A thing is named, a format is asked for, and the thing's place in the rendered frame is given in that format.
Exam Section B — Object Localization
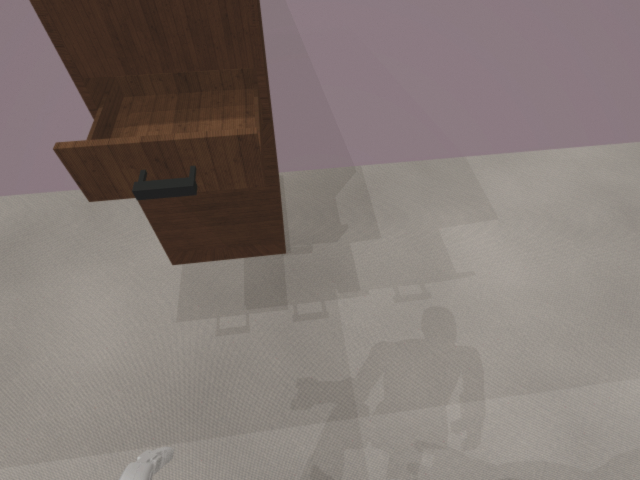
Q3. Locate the cabinet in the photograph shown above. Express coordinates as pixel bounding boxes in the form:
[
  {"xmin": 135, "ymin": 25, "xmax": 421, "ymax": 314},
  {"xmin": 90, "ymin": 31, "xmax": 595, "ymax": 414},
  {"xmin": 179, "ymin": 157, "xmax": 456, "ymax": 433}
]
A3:
[{"xmin": 30, "ymin": 0, "xmax": 286, "ymax": 265}]

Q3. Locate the robot left hand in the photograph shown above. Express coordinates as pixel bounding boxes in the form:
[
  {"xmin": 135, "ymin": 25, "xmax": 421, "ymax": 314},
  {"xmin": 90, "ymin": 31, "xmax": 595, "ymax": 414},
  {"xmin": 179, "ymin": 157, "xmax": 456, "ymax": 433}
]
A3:
[{"xmin": 119, "ymin": 447, "xmax": 174, "ymax": 480}]

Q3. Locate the handle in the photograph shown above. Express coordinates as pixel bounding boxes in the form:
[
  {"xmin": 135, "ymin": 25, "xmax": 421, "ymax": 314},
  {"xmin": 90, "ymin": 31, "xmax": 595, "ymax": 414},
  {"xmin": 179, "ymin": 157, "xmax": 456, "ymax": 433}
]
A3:
[{"xmin": 132, "ymin": 166, "xmax": 197, "ymax": 200}]

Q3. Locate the drawer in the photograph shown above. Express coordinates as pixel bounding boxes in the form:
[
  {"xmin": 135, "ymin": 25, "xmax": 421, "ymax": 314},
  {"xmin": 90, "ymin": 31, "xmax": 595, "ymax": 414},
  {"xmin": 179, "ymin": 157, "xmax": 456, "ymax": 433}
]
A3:
[{"xmin": 53, "ymin": 68, "xmax": 266, "ymax": 202}]

